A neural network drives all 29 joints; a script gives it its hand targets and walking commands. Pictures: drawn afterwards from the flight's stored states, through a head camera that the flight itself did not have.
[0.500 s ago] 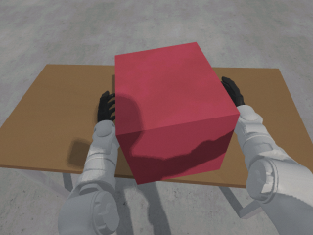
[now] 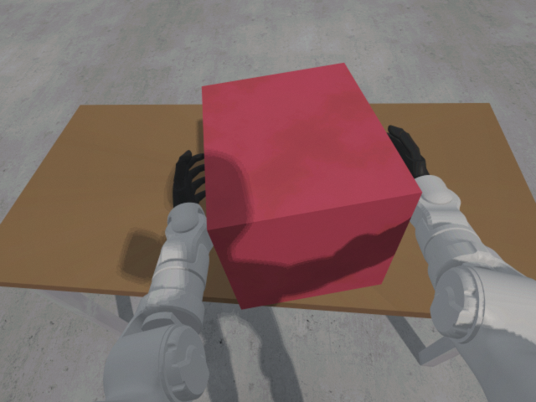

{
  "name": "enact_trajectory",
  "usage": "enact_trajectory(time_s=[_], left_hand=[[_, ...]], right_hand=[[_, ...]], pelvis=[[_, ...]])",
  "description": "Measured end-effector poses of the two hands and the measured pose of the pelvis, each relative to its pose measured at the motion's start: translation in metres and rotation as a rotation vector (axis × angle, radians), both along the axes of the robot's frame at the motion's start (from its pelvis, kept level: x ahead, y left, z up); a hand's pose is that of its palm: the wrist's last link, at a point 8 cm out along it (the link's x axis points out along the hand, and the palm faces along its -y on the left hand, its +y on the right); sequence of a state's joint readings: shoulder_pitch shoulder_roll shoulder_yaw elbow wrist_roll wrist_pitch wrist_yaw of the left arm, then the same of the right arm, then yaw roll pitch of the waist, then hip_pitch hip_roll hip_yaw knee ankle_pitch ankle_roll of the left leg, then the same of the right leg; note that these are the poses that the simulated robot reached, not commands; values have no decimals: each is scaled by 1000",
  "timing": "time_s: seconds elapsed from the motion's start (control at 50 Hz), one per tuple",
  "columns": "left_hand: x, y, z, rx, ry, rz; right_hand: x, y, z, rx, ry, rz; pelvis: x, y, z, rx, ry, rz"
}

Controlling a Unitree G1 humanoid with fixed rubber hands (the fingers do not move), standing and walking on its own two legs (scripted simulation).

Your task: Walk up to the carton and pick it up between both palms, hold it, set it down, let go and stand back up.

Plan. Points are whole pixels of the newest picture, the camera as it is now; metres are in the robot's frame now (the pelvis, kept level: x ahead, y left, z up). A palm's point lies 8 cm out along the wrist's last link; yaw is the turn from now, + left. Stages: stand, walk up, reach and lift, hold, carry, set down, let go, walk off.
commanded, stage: set down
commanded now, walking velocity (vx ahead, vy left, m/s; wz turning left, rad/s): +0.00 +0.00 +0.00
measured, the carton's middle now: (292, 186) +0.48 +0.02 +0.01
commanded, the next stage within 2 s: none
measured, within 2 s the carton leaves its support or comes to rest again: neither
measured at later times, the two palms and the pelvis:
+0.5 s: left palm (188, 207) +0.40 +0.18 +0.06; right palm (410, 180) +0.47 -0.16 +0.06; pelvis -0.01 -0.01 +0.00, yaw +0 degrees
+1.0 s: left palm (188, 209) +0.40 +0.18 +0.05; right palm (410, 183) +0.46 -0.16 +0.05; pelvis -0.01 -0.01 +0.00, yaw +0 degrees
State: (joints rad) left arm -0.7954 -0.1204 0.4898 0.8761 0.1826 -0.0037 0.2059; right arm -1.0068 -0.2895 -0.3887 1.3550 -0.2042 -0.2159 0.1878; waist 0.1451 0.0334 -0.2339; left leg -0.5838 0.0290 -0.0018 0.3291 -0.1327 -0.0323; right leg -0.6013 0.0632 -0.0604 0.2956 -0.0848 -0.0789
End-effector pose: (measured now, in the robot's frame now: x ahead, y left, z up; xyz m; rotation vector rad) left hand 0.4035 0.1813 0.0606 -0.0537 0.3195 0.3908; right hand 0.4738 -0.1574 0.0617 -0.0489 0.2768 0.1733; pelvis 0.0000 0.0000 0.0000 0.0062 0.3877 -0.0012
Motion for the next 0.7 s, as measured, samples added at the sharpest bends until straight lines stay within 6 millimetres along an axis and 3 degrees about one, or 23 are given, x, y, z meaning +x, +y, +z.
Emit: enact_trajectory(time_s=[0.7], left_hand=[[-5, 0, -8, -13, -40, 7]], right_hand=[[-7, -1, -7, -2, -33, -1]], pelvis=[[-6, -11, 0, 11, -25, 2]])
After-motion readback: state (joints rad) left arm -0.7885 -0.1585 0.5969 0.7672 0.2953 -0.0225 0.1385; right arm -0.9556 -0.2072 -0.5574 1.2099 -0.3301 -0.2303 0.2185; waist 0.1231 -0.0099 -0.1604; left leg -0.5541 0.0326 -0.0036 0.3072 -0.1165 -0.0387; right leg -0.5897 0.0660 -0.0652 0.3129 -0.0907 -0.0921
